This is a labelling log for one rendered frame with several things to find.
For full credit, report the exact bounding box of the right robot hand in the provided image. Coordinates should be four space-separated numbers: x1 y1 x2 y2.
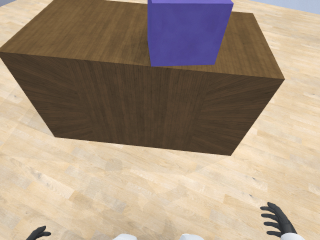
260 202 297 238

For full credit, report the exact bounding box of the carton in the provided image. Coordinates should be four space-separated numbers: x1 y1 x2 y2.
147 0 234 67

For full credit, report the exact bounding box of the pedestal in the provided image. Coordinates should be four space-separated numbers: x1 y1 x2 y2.
0 0 285 156

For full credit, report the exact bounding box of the left robot hand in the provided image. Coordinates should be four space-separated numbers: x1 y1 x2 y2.
26 226 51 240

